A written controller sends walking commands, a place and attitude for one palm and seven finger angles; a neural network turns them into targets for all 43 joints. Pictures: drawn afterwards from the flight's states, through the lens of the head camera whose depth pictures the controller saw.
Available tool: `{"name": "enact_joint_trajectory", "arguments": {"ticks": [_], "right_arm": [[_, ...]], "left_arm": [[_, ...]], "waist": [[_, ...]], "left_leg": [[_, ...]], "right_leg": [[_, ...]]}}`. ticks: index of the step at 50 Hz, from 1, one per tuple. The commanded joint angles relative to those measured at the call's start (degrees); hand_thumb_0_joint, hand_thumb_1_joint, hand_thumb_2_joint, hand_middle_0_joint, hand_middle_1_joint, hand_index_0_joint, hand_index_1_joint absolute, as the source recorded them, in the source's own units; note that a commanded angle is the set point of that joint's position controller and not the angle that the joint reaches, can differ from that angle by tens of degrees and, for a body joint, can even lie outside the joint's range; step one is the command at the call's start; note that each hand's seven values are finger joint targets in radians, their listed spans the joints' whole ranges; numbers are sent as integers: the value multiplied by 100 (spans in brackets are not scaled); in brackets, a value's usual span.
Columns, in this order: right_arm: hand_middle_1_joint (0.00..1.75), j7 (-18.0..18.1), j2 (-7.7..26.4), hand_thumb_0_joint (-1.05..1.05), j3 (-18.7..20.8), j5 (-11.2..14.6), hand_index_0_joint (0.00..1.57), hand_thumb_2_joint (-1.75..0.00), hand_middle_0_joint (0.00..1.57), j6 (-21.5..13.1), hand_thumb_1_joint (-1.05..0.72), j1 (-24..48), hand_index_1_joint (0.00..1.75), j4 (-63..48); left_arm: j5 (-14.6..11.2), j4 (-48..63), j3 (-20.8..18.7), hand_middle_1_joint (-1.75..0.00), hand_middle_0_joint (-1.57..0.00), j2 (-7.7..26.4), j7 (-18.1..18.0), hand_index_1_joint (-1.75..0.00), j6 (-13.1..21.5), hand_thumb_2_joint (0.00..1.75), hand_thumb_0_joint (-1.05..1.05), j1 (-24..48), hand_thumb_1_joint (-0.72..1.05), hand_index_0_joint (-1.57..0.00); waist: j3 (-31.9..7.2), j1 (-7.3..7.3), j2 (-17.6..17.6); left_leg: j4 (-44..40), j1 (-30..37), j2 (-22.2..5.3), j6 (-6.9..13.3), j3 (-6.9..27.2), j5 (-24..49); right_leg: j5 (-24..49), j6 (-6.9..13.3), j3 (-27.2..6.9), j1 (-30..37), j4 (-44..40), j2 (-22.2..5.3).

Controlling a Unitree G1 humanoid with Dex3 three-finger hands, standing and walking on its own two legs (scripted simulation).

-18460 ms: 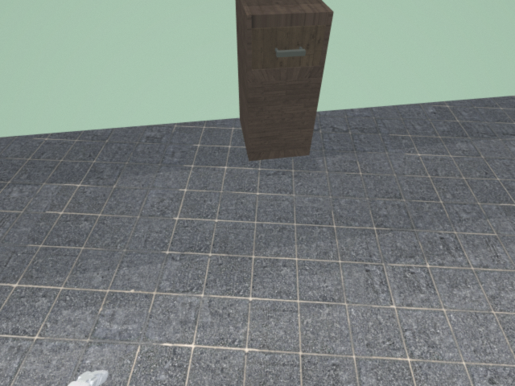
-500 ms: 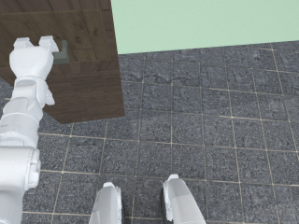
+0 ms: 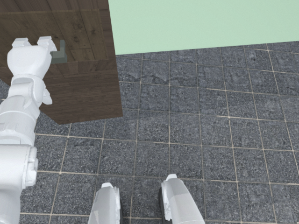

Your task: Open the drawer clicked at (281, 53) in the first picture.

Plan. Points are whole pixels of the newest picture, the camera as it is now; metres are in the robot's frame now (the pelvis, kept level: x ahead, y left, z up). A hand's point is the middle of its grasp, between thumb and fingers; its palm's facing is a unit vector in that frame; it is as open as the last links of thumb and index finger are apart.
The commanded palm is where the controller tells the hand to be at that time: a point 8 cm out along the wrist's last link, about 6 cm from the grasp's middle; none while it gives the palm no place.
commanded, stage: close the thumb around the handle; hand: left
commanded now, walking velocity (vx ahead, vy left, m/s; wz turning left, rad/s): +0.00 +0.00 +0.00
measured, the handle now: (39, 52) +0.57 +0.25 +0.01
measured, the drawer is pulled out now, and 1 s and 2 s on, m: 0.00 0.02 0.13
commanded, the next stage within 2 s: pull the drawer open in 0.60 s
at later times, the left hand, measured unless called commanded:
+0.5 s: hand (43, 72) +0.52 +0.24 -0.01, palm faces -0.06 -0.02 -1.00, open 5.9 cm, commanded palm +0.51 +0.23 +0.04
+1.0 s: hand (43, 77) +0.51 +0.24 -0.01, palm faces -0.08 -0.03 -1.00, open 5.5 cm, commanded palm +0.48 +0.23 +0.04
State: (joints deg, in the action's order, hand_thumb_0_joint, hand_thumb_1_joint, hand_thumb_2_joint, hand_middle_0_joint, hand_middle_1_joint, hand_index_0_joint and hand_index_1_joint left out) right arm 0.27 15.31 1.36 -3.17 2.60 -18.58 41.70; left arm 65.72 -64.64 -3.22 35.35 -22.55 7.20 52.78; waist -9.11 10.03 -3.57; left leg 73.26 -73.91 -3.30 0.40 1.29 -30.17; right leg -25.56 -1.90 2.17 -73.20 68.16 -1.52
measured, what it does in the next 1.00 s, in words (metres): stands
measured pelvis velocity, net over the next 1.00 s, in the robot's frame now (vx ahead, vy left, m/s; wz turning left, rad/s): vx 0.02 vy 0.00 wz -0.02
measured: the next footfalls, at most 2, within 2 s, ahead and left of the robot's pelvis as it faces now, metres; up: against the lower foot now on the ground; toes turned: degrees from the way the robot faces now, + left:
none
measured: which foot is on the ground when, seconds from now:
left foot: down 0.00-1.00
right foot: down 0.00-1.00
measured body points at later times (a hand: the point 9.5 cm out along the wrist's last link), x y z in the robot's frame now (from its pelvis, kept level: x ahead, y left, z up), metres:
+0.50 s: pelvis +0.01 +0.00 +0.01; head +0.18 +0.01 +0.42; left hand +0.52 +0.24 +0.04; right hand +0.01 -0.28 -0.12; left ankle +0.02 +0.11 -0.62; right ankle +0.05 -0.15 -0.62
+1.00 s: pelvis +0.02 +0.00 +0.02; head +0.18 +0.00 +0.44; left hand +0.50 +0.24 +0.04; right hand +0.02 -0.27 -0.11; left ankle +0.02 +0.11 -0.62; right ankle +0.05 -0.15 -0.62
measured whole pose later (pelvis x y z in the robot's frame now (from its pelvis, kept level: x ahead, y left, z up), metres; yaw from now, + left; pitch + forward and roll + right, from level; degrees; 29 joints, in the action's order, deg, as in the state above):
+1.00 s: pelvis +0.02 +0.00 +0.02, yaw -1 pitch +29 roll -3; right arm -0.2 14.9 1.9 -2.8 4.1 -17.9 41.4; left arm 63.5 -59.0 -3.7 31.5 -22.8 5.5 43.8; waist -9.1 8.3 -3.6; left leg 68.5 -66.9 -3.8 0.6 -0.6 -30.3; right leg -25.3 -2.2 0.5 -67.2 63.9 -0.9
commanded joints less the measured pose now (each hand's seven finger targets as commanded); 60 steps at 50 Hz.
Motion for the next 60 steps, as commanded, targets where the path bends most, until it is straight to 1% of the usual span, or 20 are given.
{"name": "enact_joint_trajectory", "arguments": {"ticks": [1, 2, 5, 9, 11, 14, 16, 20, 22, 25, 28, 35, 39, 42, 46, 48, 53, 56, 57, 60], "right_arm": [[30, 36, 1040, 0, 380, -25, 20, -90, 20, -56, -90, -1102, 30, -83], [30, 32, 1052, 0, 379, -26, 20, -90, 20, -42, -90, -1122, 30, -66], [30, 9, 1047, 0, 393, -18, 20, -90, 20, -29, -90, -1132, 30, -59], [30, 31, 1043, 0, 364, 10, 20, -90, 20, -3, -90, -1135, 30, -30], [30, 56, 1046, 0, 339, 13, 20, -90, 20, -5, -90, -1129, 30, -45], [30, 89, 1033, 0, 323, 3, 20, -90, 20, -16, -90, -1118, 30, -75], [30, 99, 1002, 0, 311, 7, 20, -90, 20, -20, -90, -1082, 30, -84], [30, 92, 993, 0, 343, -25, 20, -90, 20, -24, -90, -1079, 30, -113], [30, 52, 963, 0, 385, -40, 20, -90, 20, -28, -90, -1077, 30, -94], [30, 38, 985, 0, 391, -39, 20, -90, 20, -7, -90, -1088, 30, -77], [30, -2, 1018, 0, 415, -42, 20, -90, 20, 0, -90, -1079, 30, -60], [30, -3, 1027, 0, 398, -14, 20, -90, 20, 42, -90, -1106, 30, -28], [30, 2, 1013, 0, 374, -1, 20, -90, 20, 73, -90, -1050, 30, -104], [30, 20, 975, 0, 364, 11, 20, -90, 20, 66, -90, -950, 30, -159], [30, 44, 963, 0, 360, 22, 20, -90, 20, 85, -90, -844, 30, -230], [30, 33, 922, 0, 404, 25, 20, -90, 20, 68, -90, -798, 30, -245], [30, -8, 896, 0, 496, -12, 20, -90, 20, 88, -90, -743, 30, -195], [30, -48, 882, 0, 532, -8, 20, -90, 20, 108, -90, -655, 30, -166], [30, -50, 902, 0, 537, -14, 20, -90, 20, 115, -90, -634, 30, -153], [30, -59, 886, 0, 555, -13, 20, -90, 20, 140, -90, -577, 30, -165]], "left_arm": [[-62, 1024, -322, -124, -32, 1426, -404, -124, -100, 44, 0, 2283, -16, -32], [-47, 1086, -397, -124, -33, 1543, -417, -124, -139, 47, 0, 2381, -11, -33], [-40, 1087, -222, -126, -34, 1338, -431, -126, -313, 54, 0, 2386, 6, -34], [-134, 924, -149, -128, -36, 1310, -292, -128, -456, 64, 0, 2421, 28, -36], [-122, 870, -168, -130, -36, 1403, -200, -130, -454, 68, 0, 2385, 40, -36], [-125, 968, -234, -131, -38, 1468, -95, -131, -318, 76, 0, 2306, 56, -38], [-126, 817, -198, -133, -38, 1375, -43, -133, -238, 80, 0, 2063, 68, -38], [-77, 1097, -330, -135, -40, 1425, -118, -135, -14, 90, 0, 1984, 90, -40], [-92, 1197, -277, -135, -40, 1216, -207, -135, 47, 90, 0, 1970, 90, -40], [-64, 1094, -304, -135, -40, 1242, -369, -135, -4, 90, 0, 1988, 90, -40], [-39, 1090, -319, -135, -40, 1261, -495, -135, -120, 90, 0, 2041, 90, -40], [-70, 969, -163, -135, -40, 1197, -490, -135, -451, 90, 0, 2310, 90, -40], [-201, 997, -298, -135, -40, 1243, -306, -135, -447, 90, 0, 1676, 90, -40], [-282, 1101, -297, -135, -40, 1155, -164, -135, -333, 90, 0, 1297, 90, -40], [-319, 1214, -487, -135, -40, 1224, -129, -135, -153, 90, 0, 470, 90, -40], [-294, 1398, -328, -135, -40, 895, -196, -135, -40, 90, 0, 341, 90, -40], [-245, 1764, -414, -135, -40, 666, -552, -135, 65, 90, 0, -128, 90, -40], [-214, 1737, -304, -135, -40, 416, -766, -135, -29, 90, 0, -219, 90, -40], [-205, 1775, -410, -135, -40, 513, -819, -135, -49, 90, 0, -171, 90, -40], [-133, 1859, -273, -135, -40, 353, -967, -135, -190, 90, 0, -120, 90, -40]], "waist": [[-3301, 67, -728], [-3401, 44, -762], [-3447, 49, -892], [-3255, 161, -657], [-3181, 140, -559], [-3182, 102, -571], [-2939, 89, -463], [-3145, -19, -624], [-3216, -12, -724], [-3048, 21, -554], [-3286, 1, -678], [-3314, 89, -646], [-3400, -103, -474], [-3251, -198, -488], [-3090, -419, -204], [-2965, -427, -331], [-3039, -517, -246], [-2737, -471, -61], [-2784, -505, -7], [-2803, -507, -169]], "left_leg": [[-821, 2508, 252, 167, 102, 2142], [-837, 2597, 244, 150, 130, 2218], [-898, 2799, 237, 123, 150, 2290], [-950, 2676, 242, 178, 97, 2173], [-964, 2528, 265, 201, 68, 2057], [-972, 2553, 260, 207, 67, 2147], [-968, 2411, 263, 216, 27, 2086], [-920, 2592, 245, 179, 69, 2344], [-864, 2736, 233, 162, 78, 2540], [-878, 2548, 230, 157, 89, 2401], [-868, 2646, 242, 147, 73, 2401], [-957, 2739, 255, 153, 78, 2422], [-1042, 2757, 271, 175, -2, 2471], [-1124, 2712, 276, 182, -75, 2379], [-1208, 2587, 278, 186, -128, 2409], [-1254, 2722, 256, 159, -124, 2474], [-1252, 2982, 224, 124, -131, 2890], [-1305, 2897, 231, 130, -168, 2671], [-1316, 2889, 235, 125, -148, 2631], [-1375, 3055, 249, 108, -154, 2655]], "right_leg": [[1260, 358, 182, 1457, -688, 398], [1285, 363, 192, 1487, -656, 392], [1286, 367, 225, 1462, -721, 400], [1342, 335, 203, 1633, -845, 401], [1336, 334, 177, 1742, -864, 399], [1426, 337, 165, 1786, -850, 392], [1424, 340, 156, 1779, -868, 399], [1503, 362, 175, 1679, -759, 395], [1563, 370, 180, 1569, -720, 401], [1508, 357, 189, 1587, -715, 405], [1501, 359, 172, 1589, -708, 396], [1571, 345, 193, 1743, -798, 396], [1784, 334, 160, 2146, -863, 397], [1825, 337, 128, 2299, -923, 390], [1960, 336, 116, 2564, -939, 384], [1905, 354, 143, 2412, -955, 388], [2138, 363, 158, 2423, -918, 377], [2001, 362, 168, 2374, -1002, 384], [1960, 368, 157, 2398, -978, 376], [1932, 379, 170, 2350, -1011, 372]]}}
